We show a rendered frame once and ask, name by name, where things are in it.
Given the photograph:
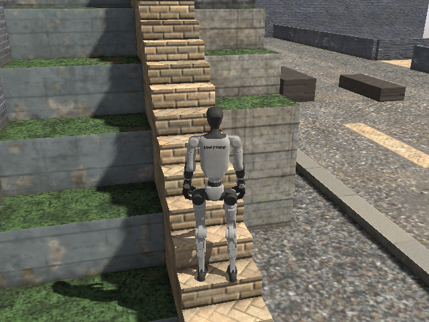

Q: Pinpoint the right robot forearm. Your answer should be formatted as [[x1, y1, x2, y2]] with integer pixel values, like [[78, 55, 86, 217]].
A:
[[235, 163, 245, 189]]

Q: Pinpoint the robot left thigh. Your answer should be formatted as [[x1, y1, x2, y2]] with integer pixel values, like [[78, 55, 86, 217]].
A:
[[192, 189, 207, 240]]

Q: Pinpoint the humanoid robot head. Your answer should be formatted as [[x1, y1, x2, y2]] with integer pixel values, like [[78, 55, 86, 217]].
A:
[[203, 106, 226, 139]]

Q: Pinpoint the left robot upper arm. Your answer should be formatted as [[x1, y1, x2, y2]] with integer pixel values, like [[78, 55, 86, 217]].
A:
[[186, 136, 201, 172]]

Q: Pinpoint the right robot hand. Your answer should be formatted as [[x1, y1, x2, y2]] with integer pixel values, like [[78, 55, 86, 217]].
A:
[[232, 186, 245, 200]]

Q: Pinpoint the right robot upper arm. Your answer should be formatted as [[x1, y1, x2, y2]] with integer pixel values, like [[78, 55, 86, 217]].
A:
[[229, 136, 243, 171]]

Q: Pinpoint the left robot forearm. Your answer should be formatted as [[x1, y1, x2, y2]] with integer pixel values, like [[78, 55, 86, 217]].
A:
[[183, 162, 193, 189]]

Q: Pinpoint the left robot hand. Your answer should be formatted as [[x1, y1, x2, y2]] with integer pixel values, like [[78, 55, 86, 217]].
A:
[[182, 186, 196, 200]]

